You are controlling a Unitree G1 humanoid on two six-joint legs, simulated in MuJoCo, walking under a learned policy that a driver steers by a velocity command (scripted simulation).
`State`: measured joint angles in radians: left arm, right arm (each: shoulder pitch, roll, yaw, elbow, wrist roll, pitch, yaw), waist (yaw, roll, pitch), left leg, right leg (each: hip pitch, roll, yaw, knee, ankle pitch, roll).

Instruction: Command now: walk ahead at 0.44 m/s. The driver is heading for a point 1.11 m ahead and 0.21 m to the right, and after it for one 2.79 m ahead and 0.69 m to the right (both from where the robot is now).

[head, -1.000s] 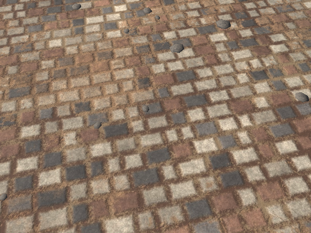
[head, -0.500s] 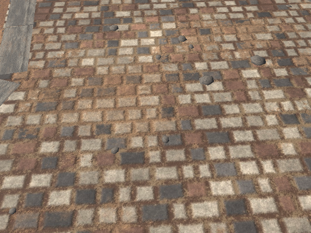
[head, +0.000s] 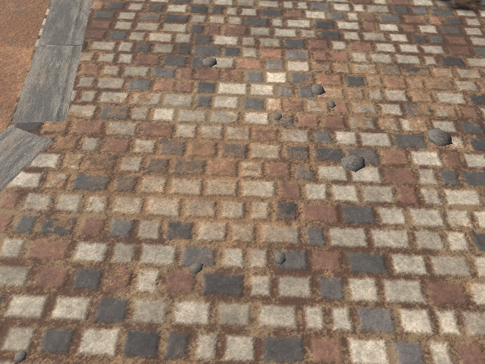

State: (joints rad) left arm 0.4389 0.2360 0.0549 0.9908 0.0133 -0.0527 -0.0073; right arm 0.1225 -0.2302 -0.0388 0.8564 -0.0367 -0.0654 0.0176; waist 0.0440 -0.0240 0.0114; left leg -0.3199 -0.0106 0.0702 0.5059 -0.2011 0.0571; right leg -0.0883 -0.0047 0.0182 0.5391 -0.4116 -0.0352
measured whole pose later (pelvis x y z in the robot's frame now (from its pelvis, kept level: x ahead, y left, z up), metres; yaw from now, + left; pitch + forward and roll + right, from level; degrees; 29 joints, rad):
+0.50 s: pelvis +0.25 -0.01 -0.02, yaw -9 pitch +1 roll +0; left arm 0.05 0.21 0.03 0.84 0.04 -0.04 -0.04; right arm 0.45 -0.19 -0.02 1.03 -0.02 -0.08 -0.03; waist -0.02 -0.01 0.06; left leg 0.10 -0.01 0.22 0.51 -0.45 0.04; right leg -0.46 0.07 -0.14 0.55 -0.15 -0.18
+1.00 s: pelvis +0.53 -0.05 +0.00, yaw -23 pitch +2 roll +0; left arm 0.46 0.26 0.05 0.94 0.02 -0.06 0.02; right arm 0.02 -0.24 -0.01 0.74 -0.03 -0.05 0.03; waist 0.10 0.03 0.04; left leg -0.55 0.02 0.03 0.57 -0.06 0.02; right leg 0.09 0.13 0.16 0.26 -0.36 -0.12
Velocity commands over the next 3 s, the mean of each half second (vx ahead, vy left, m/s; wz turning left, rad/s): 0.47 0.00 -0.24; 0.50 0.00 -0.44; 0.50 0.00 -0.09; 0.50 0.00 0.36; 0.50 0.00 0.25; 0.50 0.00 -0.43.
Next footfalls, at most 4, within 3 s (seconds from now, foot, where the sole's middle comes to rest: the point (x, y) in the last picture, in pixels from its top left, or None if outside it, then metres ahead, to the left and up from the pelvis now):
0.50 right None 0.39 -0.07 -0.77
1.04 left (265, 283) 0.75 -0.03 -0.77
1.56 right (356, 243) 0.91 -0.33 -0.77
2.12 left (319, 171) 1.22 -0.23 -0.77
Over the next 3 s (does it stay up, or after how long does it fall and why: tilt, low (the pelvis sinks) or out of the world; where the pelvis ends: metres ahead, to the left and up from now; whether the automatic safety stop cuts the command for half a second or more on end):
stays up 1.53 -0.37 0.01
